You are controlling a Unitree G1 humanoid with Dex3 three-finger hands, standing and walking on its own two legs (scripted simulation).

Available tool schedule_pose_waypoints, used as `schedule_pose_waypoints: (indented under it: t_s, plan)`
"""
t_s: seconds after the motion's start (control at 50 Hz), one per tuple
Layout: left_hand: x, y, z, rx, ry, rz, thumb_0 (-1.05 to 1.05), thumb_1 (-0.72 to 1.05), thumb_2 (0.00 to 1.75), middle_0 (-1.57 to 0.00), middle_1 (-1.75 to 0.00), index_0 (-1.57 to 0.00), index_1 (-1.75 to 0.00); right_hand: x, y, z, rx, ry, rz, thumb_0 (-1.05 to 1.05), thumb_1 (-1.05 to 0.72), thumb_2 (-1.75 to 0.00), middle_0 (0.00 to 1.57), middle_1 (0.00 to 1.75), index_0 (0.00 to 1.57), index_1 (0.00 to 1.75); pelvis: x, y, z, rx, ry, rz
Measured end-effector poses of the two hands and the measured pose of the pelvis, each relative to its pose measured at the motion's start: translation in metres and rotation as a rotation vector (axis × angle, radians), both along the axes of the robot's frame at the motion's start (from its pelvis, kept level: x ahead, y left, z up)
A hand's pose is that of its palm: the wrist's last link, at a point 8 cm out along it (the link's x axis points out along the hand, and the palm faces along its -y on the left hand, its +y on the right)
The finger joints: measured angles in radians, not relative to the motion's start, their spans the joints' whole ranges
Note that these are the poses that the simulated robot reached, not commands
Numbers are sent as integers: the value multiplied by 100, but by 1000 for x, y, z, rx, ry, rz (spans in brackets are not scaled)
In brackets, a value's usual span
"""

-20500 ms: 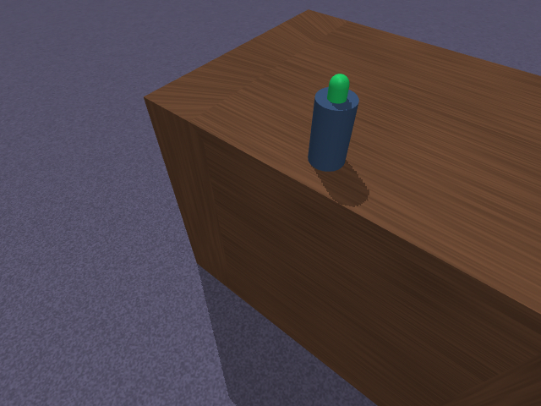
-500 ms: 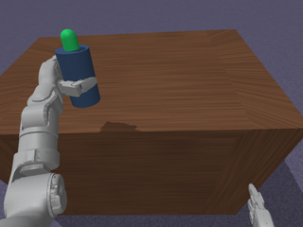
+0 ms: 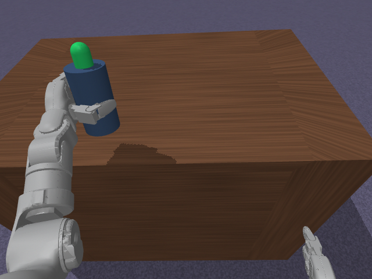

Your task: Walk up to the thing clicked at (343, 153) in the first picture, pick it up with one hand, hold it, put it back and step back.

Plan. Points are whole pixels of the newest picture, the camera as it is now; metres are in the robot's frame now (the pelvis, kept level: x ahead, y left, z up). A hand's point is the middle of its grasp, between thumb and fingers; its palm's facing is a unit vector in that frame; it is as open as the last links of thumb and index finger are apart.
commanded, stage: lower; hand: left
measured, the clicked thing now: (91, 89) +0.44 +0.20 +0.21
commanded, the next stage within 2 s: loosen in 0.90 s
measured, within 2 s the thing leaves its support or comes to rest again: rests again in 1.86 s
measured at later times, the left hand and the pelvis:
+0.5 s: hand (103, 112) +0.45 +0.20 +0.14, palm faces +0.21 -0.98 +0.01, open 10.9 cm; pelvis -0.01 +0.00 +0.00, yaw +0 degrees
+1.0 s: hand (105, 119) +0.45 +0.21 +0.11, palm faces +0.18 -0.98 +0.00, open 10.9 cm; pelvis +0.00 +0.00 -0.01, yaw -1 degrees
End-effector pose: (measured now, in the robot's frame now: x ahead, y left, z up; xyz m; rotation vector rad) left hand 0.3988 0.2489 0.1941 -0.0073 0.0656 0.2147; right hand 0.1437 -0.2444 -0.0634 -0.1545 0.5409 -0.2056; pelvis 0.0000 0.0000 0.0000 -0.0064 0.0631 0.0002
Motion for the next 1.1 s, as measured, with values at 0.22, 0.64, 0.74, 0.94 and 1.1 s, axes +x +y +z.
schedule_pose_waypoints:
  t_s: [0.22,0.64,0.74,0.94,1.1]
  plan:
    - [12,-2,-14,3,-6,-5,1,-49,115,-73,-104,-64,-103,-5,-9,1,-25,36,-21,-1,52,-6,6,5,5,5,-4,-3,0,-1,17,1]
    - [19,3,-63,6,-6,-15,1,-48,114,-73,-105,-64,-103,-13,-15,-4,-47,107,-63,-1,51,-6,6,5,5,5,-7,-2,-6,-8,67,-7]
    - [22,4,-73,7,-3,-20,1,-48,114,-73,-105,-64,-103,-14,-12,-8,-44,126,-60,-1,51,-6,6,5,5,5,-6,-1,-8,-9,79,-10]
    - [25,6,-80,10,-33,-27,1,-49,115,-73,-105,-64,-104,-9,-8,-10,-43,139,-55,-1,49,-7,6,5,6,5,-2,1,-13,-12,100,-11]
    - [24,8,-82,-2,-56,-21,1,-49,114,-75,-102,-66,-101,-11,-6,-15,-40,158,-38,-1,49,-7,6,5,5,5,-4,1,-17,-11,113,-9]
